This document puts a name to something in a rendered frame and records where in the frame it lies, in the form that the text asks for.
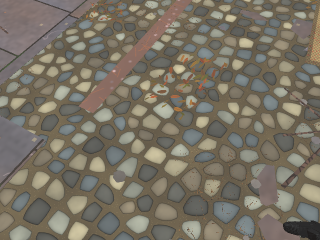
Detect right robot hand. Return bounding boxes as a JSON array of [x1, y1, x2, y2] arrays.
[[283, 220, 320, 240]]

